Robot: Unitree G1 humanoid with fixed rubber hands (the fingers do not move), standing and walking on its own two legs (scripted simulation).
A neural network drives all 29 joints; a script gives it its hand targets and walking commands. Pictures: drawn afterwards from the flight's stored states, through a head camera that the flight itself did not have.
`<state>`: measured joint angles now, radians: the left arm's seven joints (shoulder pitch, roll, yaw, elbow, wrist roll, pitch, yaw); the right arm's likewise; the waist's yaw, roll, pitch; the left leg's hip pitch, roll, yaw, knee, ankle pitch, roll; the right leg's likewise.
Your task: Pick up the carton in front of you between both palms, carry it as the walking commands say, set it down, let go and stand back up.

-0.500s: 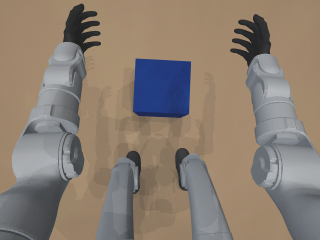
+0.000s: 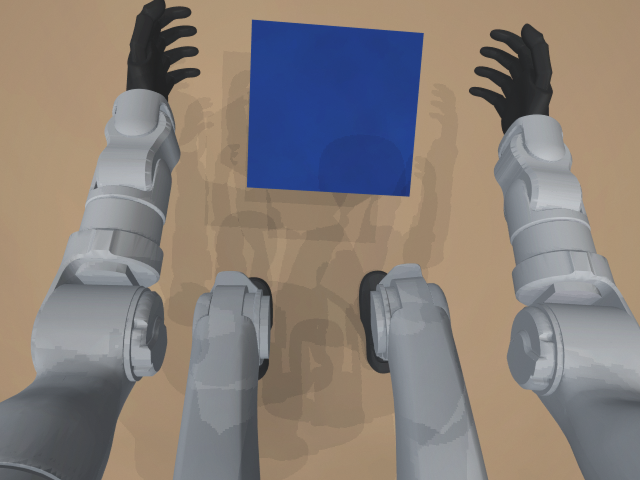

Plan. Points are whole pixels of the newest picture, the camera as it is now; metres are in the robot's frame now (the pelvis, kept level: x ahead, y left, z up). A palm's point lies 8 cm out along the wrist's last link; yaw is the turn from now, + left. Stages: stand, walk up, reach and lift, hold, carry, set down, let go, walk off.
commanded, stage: reach and lift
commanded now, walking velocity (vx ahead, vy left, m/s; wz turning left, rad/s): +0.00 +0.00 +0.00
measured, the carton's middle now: (327, 127) +0.49 -0.02 -0.36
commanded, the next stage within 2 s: none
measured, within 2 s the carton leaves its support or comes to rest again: leaves its support in 1.22 s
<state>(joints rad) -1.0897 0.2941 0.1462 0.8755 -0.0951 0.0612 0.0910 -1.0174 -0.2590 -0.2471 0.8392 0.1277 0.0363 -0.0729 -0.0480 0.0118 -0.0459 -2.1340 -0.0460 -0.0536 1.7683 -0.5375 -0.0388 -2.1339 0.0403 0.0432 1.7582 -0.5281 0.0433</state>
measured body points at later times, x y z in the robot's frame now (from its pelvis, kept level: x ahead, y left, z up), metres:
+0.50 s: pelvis -0.03 +0.00 -0.11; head +0.34 +0.00 +0.13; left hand +0.52 +0.16 -0.31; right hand +0.49 -0.21 -0.31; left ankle +0.08 +0.13 -0.45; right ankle +0.09 -0.13 -0.45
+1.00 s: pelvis -0.04 +0.00 -0.11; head +0.34 +0.00 +0.14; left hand +0.53 +0.13 -0.30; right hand +0.50 -0.18 -0.30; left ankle +0.08 +0.13 -0.45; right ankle +0.09 -0.13 -0.45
